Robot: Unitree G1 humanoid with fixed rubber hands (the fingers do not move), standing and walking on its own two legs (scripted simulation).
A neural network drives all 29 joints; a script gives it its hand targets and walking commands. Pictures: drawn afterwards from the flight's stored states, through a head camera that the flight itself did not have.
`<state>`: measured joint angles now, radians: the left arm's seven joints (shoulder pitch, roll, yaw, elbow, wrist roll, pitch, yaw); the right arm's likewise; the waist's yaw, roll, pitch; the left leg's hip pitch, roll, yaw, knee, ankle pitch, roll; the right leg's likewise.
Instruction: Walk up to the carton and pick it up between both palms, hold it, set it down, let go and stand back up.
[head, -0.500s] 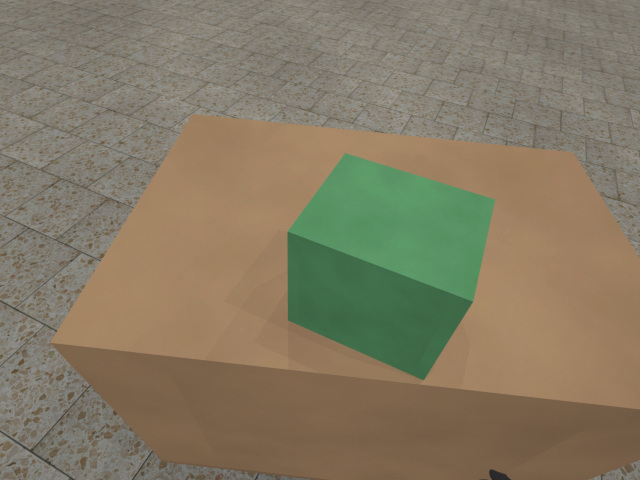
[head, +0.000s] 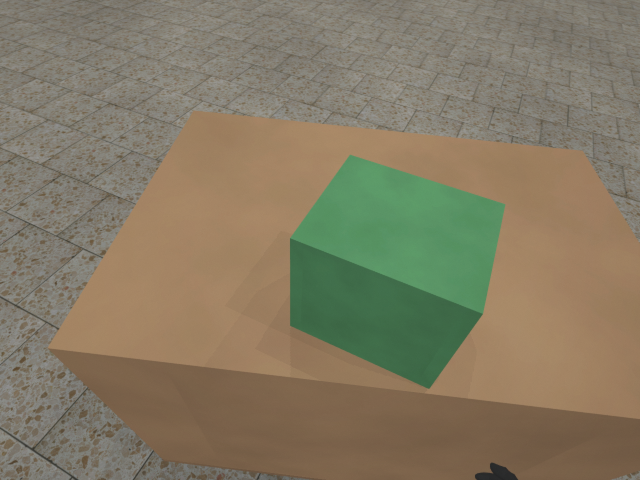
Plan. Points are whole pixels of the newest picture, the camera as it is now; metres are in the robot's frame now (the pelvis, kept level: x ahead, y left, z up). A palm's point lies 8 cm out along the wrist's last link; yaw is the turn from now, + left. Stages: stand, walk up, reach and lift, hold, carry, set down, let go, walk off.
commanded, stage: stand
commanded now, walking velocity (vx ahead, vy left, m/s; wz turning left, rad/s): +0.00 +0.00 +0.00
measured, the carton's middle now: (388, 270) +0.41 -0.09 +0.03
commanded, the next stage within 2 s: none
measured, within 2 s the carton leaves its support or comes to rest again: neither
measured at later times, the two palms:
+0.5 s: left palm out of the picture +0.04 +0.27 -0.11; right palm out of the picture +0.10 -0.26 -0.10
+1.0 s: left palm out of the picture +0.04 +0.26 -0.12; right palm out of the picture +0.09 -0.26 -0.11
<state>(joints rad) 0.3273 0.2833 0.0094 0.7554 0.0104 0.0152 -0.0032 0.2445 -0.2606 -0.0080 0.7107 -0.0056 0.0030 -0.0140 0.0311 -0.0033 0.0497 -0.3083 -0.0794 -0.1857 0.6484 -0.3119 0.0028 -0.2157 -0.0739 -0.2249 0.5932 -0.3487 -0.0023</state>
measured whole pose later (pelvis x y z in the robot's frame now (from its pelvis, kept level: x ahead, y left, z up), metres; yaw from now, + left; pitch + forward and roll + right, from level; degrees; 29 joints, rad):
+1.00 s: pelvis +0.00 +0.00 +0.00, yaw +0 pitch -2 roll -1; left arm 0.33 0.27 0.01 0.80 0.01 0.02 0.00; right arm 0.26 -0.26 -0.01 0.78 -0.01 0.00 -0.02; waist 0.03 0.02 0.05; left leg -0.29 -0.07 -0.18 0.64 -0.31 0.00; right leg -0.20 -0.06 -0.21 0.58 -0.34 0.00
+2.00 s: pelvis +0.00 +0.00 +0.00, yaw -1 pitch -2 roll -1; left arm 0.33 0.25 0.01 0.85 0.00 0.02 0.00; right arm 0.24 -0.25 -0.01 0.83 0.00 0.00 -0.03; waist 0.03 0.02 0.05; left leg -0.27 -0.07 -0.17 0.60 -0.29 0.00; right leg -0.19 -0.07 -0.19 0.56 -0.33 0.00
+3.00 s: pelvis +0.00 -0.01 +0.01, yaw -2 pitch -2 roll -1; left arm 0.34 0.24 0.01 0.93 0.00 0.02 0.01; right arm 0.23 -0.24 0.00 0.93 -0.01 0.00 -0.03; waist 0.02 0.01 0.06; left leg -0.25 -0.05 -0.15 0.55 -0.26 -0.01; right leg -0.17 -0.05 -0.18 0.52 -0.30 -0.01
